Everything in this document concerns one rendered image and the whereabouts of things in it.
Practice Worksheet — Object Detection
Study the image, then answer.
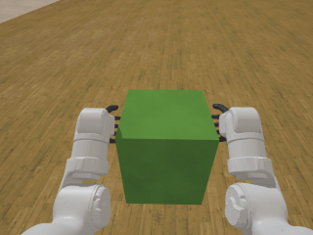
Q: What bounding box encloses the left robot hand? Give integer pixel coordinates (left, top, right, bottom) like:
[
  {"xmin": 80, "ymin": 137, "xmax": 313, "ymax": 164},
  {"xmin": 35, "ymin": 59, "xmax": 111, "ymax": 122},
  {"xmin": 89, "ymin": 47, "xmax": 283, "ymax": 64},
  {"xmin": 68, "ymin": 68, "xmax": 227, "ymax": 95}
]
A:
[{"xmin": 106, "ymin": 105, "xmax": 121, "ymax": 144}]

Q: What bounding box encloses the carton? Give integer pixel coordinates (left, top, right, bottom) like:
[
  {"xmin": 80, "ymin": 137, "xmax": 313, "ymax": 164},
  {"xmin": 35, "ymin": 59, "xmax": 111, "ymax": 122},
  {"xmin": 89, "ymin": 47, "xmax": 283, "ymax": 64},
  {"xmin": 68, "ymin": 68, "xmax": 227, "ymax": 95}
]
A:
[{"xmin": 114, "ymin": 89, "xmax": 220, "ymax": 206}]

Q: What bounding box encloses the left robot forearm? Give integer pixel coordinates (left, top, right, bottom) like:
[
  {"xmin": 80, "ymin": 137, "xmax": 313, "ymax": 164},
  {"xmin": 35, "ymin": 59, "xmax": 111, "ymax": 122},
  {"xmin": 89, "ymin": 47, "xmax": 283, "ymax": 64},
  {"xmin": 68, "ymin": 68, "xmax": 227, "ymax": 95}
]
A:
[{"xmin": 52, "ymin": 108, "xmax": 115, "ymax": 219}]

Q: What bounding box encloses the robot left upper arm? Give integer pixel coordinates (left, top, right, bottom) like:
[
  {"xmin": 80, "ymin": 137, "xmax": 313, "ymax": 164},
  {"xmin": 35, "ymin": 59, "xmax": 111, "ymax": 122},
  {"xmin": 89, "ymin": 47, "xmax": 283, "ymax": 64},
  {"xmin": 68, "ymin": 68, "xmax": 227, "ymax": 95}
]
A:
[{"xmin": 21, "ymin": 183, "xmax": 112, "ymax": 235}]

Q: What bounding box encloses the right robot forearm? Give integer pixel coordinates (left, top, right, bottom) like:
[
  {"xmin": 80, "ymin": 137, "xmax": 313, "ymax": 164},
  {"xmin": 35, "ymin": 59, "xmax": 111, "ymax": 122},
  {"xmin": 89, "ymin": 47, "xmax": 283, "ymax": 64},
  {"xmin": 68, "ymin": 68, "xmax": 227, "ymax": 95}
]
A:
[{"xmin": 218, "ymin": 107, "xmax": 289, "ymax": 217}]

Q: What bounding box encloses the right robot hand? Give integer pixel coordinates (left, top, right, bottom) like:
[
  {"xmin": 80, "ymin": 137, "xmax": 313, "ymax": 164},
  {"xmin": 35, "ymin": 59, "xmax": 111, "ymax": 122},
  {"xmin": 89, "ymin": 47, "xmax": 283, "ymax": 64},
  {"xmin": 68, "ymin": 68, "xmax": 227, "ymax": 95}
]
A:
[{"xmin": 211, "ymin": 104, "xmax": 229, "ymax": 142}]

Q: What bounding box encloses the robot right upper arm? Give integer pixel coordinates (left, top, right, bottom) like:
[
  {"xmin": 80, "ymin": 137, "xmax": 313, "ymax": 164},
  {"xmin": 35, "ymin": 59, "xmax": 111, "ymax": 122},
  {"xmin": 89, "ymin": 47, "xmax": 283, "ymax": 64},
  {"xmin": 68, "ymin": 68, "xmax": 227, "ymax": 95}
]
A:
[{"xmin": 225, "ymin": 182, "xmax": 313, "ymax": 235}]

